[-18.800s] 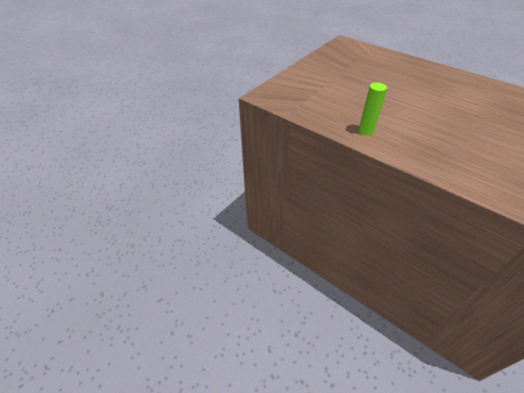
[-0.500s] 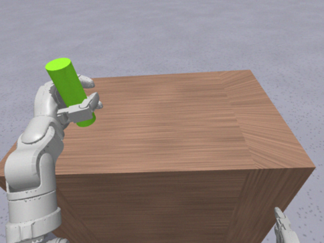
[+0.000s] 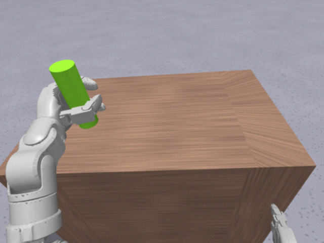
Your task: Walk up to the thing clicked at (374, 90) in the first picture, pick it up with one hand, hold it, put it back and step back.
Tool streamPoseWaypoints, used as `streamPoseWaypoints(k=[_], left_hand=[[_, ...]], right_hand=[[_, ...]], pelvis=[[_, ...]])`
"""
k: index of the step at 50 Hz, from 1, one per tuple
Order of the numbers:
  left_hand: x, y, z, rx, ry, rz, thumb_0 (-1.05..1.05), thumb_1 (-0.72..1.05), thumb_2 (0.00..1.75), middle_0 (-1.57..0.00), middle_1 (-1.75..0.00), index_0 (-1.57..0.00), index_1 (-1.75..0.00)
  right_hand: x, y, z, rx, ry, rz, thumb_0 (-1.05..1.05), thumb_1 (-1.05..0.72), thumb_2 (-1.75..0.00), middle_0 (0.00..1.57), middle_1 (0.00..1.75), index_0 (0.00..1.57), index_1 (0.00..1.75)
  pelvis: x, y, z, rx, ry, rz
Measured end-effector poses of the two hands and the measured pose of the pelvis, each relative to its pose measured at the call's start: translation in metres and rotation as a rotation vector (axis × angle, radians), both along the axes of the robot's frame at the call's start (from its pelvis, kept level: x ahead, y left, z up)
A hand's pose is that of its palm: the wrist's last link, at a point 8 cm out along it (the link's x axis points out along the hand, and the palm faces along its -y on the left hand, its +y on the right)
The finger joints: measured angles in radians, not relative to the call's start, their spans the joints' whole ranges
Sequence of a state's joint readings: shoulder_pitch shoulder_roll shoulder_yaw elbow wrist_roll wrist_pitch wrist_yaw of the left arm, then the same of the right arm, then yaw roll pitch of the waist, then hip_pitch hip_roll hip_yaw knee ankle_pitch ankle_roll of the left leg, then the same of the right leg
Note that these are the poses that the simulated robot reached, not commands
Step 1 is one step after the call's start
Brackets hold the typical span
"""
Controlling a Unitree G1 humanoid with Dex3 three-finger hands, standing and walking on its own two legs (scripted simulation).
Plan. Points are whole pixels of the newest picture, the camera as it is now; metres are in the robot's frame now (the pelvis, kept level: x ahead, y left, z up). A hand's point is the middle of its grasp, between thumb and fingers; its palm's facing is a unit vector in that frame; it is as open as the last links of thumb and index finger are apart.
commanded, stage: hold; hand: left
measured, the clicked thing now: (76, 97) +0.34 +0.17 +0.27
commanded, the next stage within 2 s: crouch in 0.16 s
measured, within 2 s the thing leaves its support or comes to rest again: neither
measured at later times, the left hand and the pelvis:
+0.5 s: hand (88, 107) +0.35 +0.17 +0.24, palm faces +0.12 -0.99 +0.02, open 5.3 cm; pelvis +0.00 +0.00 +0.00, yaw +0 degrees
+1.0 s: hand (99, 114) +0.43 +0.19 +0.15, palm faces +0.16 -0.99 +0.01, open 5.3 cm; pelvis +0.00 +0.00 +0.00, yaw -1 degrees
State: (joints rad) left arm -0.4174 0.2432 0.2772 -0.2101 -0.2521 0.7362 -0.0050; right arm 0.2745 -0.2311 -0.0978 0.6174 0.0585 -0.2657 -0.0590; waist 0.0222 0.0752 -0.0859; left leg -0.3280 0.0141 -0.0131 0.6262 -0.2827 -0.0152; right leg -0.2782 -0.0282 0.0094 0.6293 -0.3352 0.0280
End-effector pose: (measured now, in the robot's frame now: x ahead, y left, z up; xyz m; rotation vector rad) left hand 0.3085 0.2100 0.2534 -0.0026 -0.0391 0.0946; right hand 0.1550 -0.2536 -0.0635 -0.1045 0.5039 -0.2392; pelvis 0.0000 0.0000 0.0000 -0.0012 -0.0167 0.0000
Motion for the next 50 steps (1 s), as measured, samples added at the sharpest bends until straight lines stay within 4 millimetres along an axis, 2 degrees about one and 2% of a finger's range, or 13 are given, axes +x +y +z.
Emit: streamPoseWaypoints(k=[7,10,17,24,30,41,50], left_hand=[[0.008,0.003,0.021,0.002,-0.042,0.014,-0.01,0.18,1.1,-0.97,-1.13,-1.02,-1.11],[0.01,0.007,0.021,-0.005,-0.023,0.016,-0.01,0.18,1.1,-0.97,-1.13,-1.02,-1.11],[0.007,0.007,-0.006,-0.009,0.062,0.009,-0.01,0.17,1.11,-0.97,-1.13,-1.02,-1.11],[0.01,0.007,-0.017,-0.02,0.051,0.022,-0.02,0.17,1.11,-0.97,-1.13,-1.02,-1.1],[0.033,0.012,-0.03,-0.035,0.088,0.037,-0.02,0.18,1.11,-0.97,-1.13,-1.02,-1.1],[0.071,0.014,-0.092,-0.032,0.17,0.038,-0.01,0.18,1.1,-0.96,-1.13,-1.02,-1.1],[0.092,0.027,-0.101,-0.013,0.094,0.065,-0.01,0.18,1.1,-0.96,-1.13,-1.02,-1.1]], right_hand=[[0.0,-0.004,0.0,-0.001,-0.011,-0.027,-0.01,0.54,-0.06,0.05,0.05,0.05,0.06],[0.0,-0.003,0.0,0.008,-0.012,-0.022,-0.01,0.54,-0.06,0.05,0.05,0.05,0.06],[0.001,0.003,0.0,0.023,-0.009,0.007,-0.01,0.54,-0.05,0.05,0.05,0.05,0.06],[0.0,0.003,-0.001,0.0,0.008,0.002,-0.01,0.56,-0.05,0.05,0.05,0.06,0.06],[-0.004,0.001,0.001,-0.028,0.011,-0.007,-0.01,0.56,-0.05,0.05,0.05,0.06,0.06],[-0.025,-0.003,0.002,-0.061,0.04,-0.015,-0.01,0.56,-0.05,0.05,0.05,0.06,0.06],[-0.023,-0.002,0.004,-0.078,0.059,-0.016,-0.01,0.55,-0.05,0.05,0.05,0.06,0.06]], pelvis=[[0.001,0.0,0.0,0.0,-0.002,-0.002],[0.001,0.0,0.001,0.001,-0.001,-0.002],[0.001,0.001,0.001,0.002,0.005,-0.003],[-0.001,0.0,0.0,0.001,0.006,0.002],[-0.003,-0.001,0.0,0.002,0.014,0.004],[-0.006,0.0,-0.002,-0.001,0.057,-0.014],[-0.003,0.002,-0.004,-0.008,0.085,-0.023]])
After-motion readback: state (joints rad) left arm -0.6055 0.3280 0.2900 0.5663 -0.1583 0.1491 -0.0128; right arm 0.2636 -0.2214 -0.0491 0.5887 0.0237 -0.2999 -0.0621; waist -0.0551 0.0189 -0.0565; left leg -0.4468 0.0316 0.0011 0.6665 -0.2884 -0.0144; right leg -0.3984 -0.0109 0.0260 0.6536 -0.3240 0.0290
